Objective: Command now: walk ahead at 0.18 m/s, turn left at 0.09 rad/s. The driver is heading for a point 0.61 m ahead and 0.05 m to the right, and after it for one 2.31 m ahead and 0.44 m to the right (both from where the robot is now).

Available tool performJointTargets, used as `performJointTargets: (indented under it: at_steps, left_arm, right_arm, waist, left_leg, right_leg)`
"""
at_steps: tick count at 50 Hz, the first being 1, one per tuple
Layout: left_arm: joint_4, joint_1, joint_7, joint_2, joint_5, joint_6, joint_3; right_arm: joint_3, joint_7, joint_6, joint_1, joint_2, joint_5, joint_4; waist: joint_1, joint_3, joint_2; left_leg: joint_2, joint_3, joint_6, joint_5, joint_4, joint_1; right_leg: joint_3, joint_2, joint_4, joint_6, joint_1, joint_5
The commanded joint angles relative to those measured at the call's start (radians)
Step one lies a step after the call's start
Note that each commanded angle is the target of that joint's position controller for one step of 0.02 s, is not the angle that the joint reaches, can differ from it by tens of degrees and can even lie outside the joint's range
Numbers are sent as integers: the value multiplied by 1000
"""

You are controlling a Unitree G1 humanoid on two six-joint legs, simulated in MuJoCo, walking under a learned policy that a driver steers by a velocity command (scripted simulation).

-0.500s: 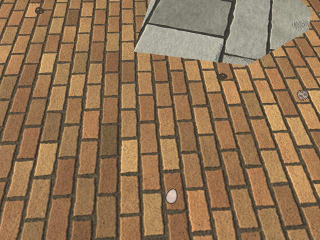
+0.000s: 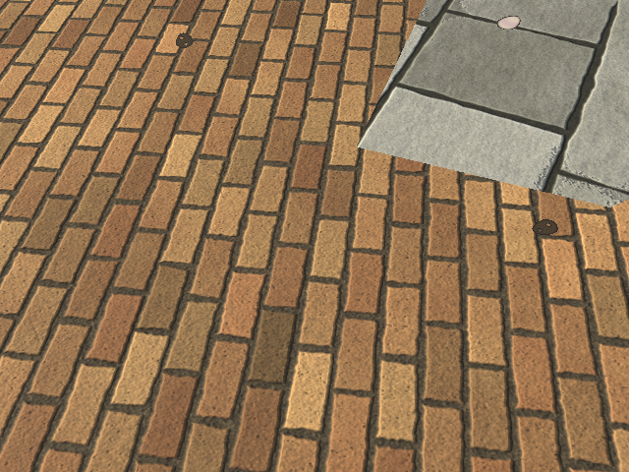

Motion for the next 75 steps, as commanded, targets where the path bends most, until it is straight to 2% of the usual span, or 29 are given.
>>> performJointTargets:
  at_steps: [1,6,8,9,11,13,19,22,25,27,29,30,32,34,37,41,45,47,48,49,50,51,52,55,59,67,70,73,75]
  left_arm:
    - [-50,-56,12,178,-10,1,40]
    - [-13,-66,14,159,-27,21,29]
    - [1,27,10,111,10,9,11]
    - [25,107,12,70,11,9,-1]
    - [19,23,20,105,7,34,0]
    - [26,-2,28,131,6,60,6]
    - [61,-10,41,131,-2,79,7]
    - [85,-9,43,113,-7,90,7]
    - [73,-34,43,92,-14,74,5]
    - [76,-28,39,92,-21,50,7]
    - [114,50,30,100,-24,27,12]
    - [142,101,28,116,-21,17,16]
    - [178,181,30,243,-26,6,53]
    - [176,211,28,179,-15,-3,41]
    - [179,232,29,148,-23,8,32]
    - [142,156,34,164,-17,16,31]
    - [150,154,32,206,-36,0,48]
    - [153,158,34,193,-30,9,45]
    - [136,153,35,169,-10,11,36]
    - [113,277,30,-3,-11,-3,-10]
    - [118,214,21,86,-44,-24,12]
    - [75,114,20,150,-72,-33,34]
    - [63,71,26,148,-69,-33,35]
    - [86,129,38,91,-44,11,45]
    - [44,47,44,85,-38,44,57]
    - [-48,-196,-2,50,-26,26,40]
    - [-110,-273,-26,42,-18,24,31]
    - [-134,-180,-46,99,-18,29,56]
    - [-84,62,-32,195,-20,26,105]
  right_arm:
    - [-10,0,3,45,-46,1,-35]
    - [-21,5,0,4,-63,-11,-40]
    - [-39,-9,1,11,-154,-27,-52]
    - [-29,-12,12,-7,-114,-24,-46]
    - [-14,3,22,-56,-46,-9,-48]
    - [-18,14,18,-75,-67,-9,-48]
    - [-22,16,1,-65,-67,-7,1]
    - [-32,10,13,-51,-85,6,34]
    - [-46,3,10,16,-119,9,64]
    - [-46,3,-5,43,-120,8,81]
    - [-41,4,-14,-78,-106,13,49]
    - [-35,9,-19,-155,-81,18,23]
    - [-23,16,-54,-222,-39,24,-18]
    - [-33,23,-72,-220,-72,27,-11]
    - [-20,46,-72,-245,-36,37,-15]
    - [6,81,-64,-280,20,27,-33]
    - [-27,59,-46,-200,-77,25,-19]
    - [-63,42,-38,19,-133,28,53]
    - [-80,30,-32,187,-175,24,96]
    - [-86,31,-33,258,-264,5,117]
    - [-62,37,-42,233,-180,11,119]
    - [-47,37,-54,132,-142,15,111]
    - [-37,39,-65,55,-112,13,105]
    - [-22,47,-89,-42,-51,-12,126]
    - [-32,28,-101,-5,-83,-15,168]
    - [-38,-5,-82,99,-128,-7,208]
    - [-42,-9,-50,125,-146,0,218]
    - [-55,-21,-17,96,-188,20,200]
    - [-51,-25,-6,64,-183,26,180]
  waist:
    - [-35,-162,-150]
    - [-51,-118,-126]
    - [-4,-178,11]
    - [29,-233,103]
    - [-4,-173,68]
    - [-15,-116,35]
    - [-18,-146,0]
    - [-22,-114,4]
    - [-47,-27,67]
    - [-41,-18,106]
    - [26,-6,80]
    - [57,5,16]
    - [70,43,-264]
    - [74,75,-203]
    - [67,73,-143]
    - [36,68,-175]
    - [-47,26,-194]
    - [-158,-105,-169]
    - [-224,-201,-96]
    - [-151,-383,221]
    - [-175,-345,170]
    - [-148,-155,117]
    - [-111,-80,51]
    - [-17,-28,64]
    - [-10,26,18]
    - [-95,67,-31]
    - [-114,84,-25]
    - [-49,-21,47]
    - [79,-151,11]
  left_leg:
    - [-12,26,-5,146,-128,179]
    - [-29,36,55,259,-378,307]
    - [122,-105,126,717,-358,520]
    - [177,-157,206,709,-322,583]
    - [114,-135,184,470,-330,485]
    - [66,-97,147,425,-321,421]
    - [51,-75,143,583,-286,437]
    - [30,-82,154,117,-333,410]
    - [123,-272,220,-364,-482,358]
    - [182,-394,255,-424,-548,337]
    - [137,-294,215,-336,-521,235]
    - [67,-174,168,-215,-434,145]
    - [-101,112,63,-26,-93,-136]
    - [-34,70,58,-272,108,-356]
    - [29,75,65,-159,117,-459]
    - [-23,147,59,137,-115,-38]
    - [-63,141,109,178,-221,191]
    - [-96,160,155,173,-253,487]
    - [35,6,196,119,-239,754]
    - [330,-515,356,-142,-409,983]
    - [360,-709,362,-325,-578,873]
    - [338,-566,310,-342,-602,713]
    - [301,-426,276,-234,-620,569]
    - [213,-165,223,-48,-691,329]
    - [221,-34,239,30,-754,313]
    - [213,185,207,196,-750,470]
    - [221,251,191,460,-636,556]
    - [228,275,152,897,-414,618]
    - [159,298,80,854,-52,531]
  right_leg:
    - [97,-235,-49,-153,38,683]
    - [131,-224,29,-105,31,401]
    - [85,-122,125,-12,-63,120]
    - [45,-85,129,33,-114,-102]
    - [35,-84,98,61,-93,-124]
    - [34,-79,92,57,-83,-69]
    - [46,-96,100,59,2,55]
    - [1,-56,115,43,-38,-206]
    - [-19,-41,228,15,-153,-312]
    - [-1,-47,255,-23,-144,-298]
    - [29,-79,141,-78,-24,-260]
    - [83,-115,42,-103,79,-251]
    - [414,-331,-118,-171,302,-142]
    - [467,-424,-95,-218,441,179]
    - [332,-385,-110,-164,520,259]
    - [141,-268,-208,-116,173,233]
    - [91,-293,-124,-80,183,529]
    - [35,-248,156,-36,131,730]
    - [24,-208,424,-6,-73,505]
    - [29,-23,823,43,-348,-262]
    - [159,-30,978,30,-442,-388]
    - [141,-83,1013,6,-517,-320]
    - [120,-137,973,-7,-482,-229]
    - [126,-200,864,-8,-314,-128]
    - [147,-201,761,16,-424,-18]
    - [46,-178,404,33,-503,253]
    - [-20,-150,293,18,-490,190]
    - [-90,-62,272,-23,-330,50]
    - [-83,9,130,-82,-9,191]
Keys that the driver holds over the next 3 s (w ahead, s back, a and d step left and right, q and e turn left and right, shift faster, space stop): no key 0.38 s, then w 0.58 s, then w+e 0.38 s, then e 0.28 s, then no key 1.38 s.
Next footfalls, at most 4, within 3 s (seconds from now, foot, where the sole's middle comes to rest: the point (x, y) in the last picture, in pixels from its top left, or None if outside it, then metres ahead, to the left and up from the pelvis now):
0.14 left None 0.16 0.14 -0.78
0.96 left None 0.39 0.17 -0.78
1.52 right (406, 390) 0.63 -0.11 -0.78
1.96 left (311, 349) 0.73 0.10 -0.78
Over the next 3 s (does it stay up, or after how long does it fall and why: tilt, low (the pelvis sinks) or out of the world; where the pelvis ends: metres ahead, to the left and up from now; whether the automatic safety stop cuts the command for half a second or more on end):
stays up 0.64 0.01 -0.01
